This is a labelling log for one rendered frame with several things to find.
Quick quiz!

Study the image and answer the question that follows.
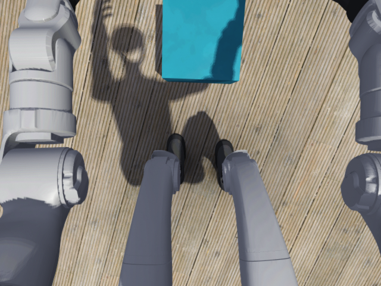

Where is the robot right forearm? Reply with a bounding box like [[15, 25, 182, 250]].
[[349, 0, 381, 151]]

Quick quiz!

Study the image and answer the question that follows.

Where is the robot left forearm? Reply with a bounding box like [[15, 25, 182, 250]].
[[0, 0, 82, 206]]

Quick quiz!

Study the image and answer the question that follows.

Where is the robot right hand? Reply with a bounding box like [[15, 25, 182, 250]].
[[333, 0, 368, 23]]

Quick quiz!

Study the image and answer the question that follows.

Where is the robot left upper arm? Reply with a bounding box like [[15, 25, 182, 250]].
[[0, 147, 89, 286]]

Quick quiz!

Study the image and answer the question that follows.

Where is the carton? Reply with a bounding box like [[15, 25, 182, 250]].
[[162, 0, 245, 84]]

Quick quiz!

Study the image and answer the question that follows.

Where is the robot right upper arm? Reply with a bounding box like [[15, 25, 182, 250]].
[[341, 153, 381, 255]]

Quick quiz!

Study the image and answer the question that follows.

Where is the right robot thigh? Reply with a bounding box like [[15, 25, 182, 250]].
[[222, 156, 298, 286]]

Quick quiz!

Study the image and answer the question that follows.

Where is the right robot foot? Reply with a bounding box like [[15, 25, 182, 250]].
[[215, 140, 234, 191]]

